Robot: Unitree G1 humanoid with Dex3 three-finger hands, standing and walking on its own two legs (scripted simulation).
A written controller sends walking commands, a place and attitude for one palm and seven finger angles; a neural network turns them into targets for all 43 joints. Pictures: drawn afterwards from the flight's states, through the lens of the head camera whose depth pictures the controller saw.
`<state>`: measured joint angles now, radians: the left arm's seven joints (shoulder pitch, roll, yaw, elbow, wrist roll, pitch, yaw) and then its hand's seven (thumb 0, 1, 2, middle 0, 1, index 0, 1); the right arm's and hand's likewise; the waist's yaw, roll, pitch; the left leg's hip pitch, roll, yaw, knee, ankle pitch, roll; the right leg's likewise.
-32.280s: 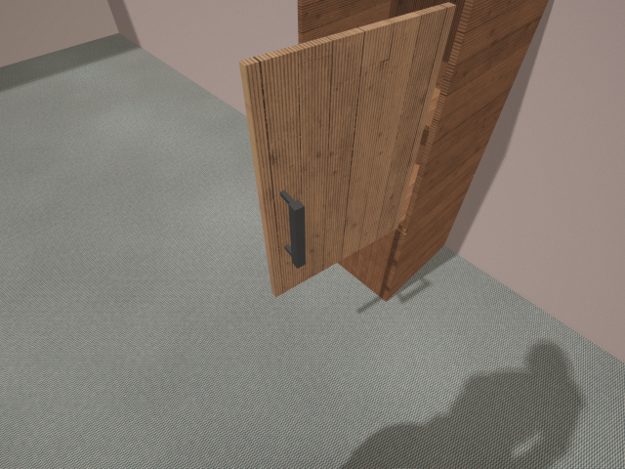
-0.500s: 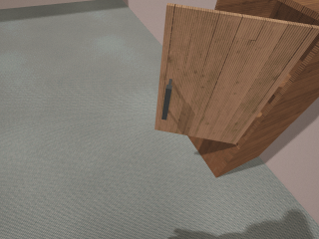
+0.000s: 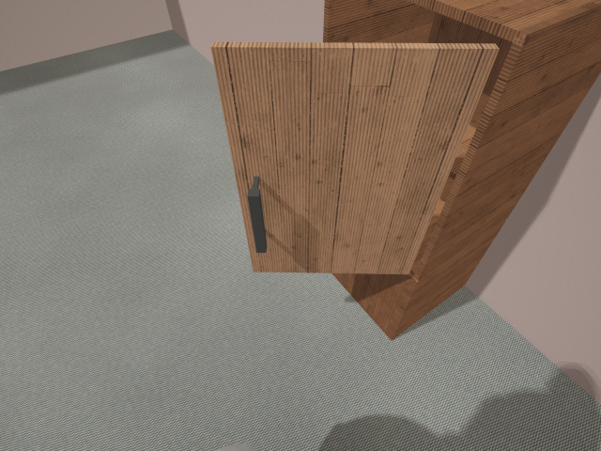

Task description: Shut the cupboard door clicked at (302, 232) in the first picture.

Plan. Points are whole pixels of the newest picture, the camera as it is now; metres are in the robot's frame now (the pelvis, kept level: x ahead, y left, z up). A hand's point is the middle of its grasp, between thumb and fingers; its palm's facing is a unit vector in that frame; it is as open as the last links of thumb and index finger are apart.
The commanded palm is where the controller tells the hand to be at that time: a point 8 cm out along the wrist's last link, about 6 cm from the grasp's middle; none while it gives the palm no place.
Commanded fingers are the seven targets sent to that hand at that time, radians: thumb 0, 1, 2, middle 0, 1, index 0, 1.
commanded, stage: take the last steps up to it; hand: left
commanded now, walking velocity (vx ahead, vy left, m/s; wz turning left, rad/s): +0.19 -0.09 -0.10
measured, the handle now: (259, 216) +0.57 +0.12 -0.09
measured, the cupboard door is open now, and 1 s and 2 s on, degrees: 54 54 54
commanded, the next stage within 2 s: come to a stop and stand still in 0.16 s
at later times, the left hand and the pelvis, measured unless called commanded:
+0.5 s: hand (214, 424) +0.19 +0.15 -0.17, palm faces -0.04 -0.97 -0.22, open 7.4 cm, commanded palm none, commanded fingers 0.00 0.90 0.90 -0.20 -0.30 -0.20 -0.30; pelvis +0.10 -0.04 +0.00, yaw -3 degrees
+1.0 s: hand out of the picture +0.12 +0.17 -0.18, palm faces +0.03 -0.98 -0.20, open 7.4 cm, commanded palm none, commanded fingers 0.00 0.90 0.90 -0.20 -0.30 -0.20 -0.30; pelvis +0.07 -0.03 +0.00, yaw -2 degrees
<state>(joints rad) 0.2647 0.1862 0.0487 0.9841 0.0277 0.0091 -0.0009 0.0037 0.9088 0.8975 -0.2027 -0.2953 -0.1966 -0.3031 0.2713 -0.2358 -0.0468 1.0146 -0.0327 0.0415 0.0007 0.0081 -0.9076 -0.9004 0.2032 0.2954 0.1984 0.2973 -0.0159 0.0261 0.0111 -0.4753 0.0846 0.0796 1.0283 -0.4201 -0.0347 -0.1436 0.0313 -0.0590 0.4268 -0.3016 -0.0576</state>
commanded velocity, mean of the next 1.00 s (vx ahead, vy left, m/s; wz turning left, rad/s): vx -0.04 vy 0.04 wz -0.02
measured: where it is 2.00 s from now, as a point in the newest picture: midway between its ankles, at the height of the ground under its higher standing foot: outside the picture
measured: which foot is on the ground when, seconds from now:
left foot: up 0.00-0.16, down 0.18-0.52, up 0.54-0.84, down 0.86-1.00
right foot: down 0.00-0.18, up 0.20-0.50, down 0.52-0.88, up 0.90-1.00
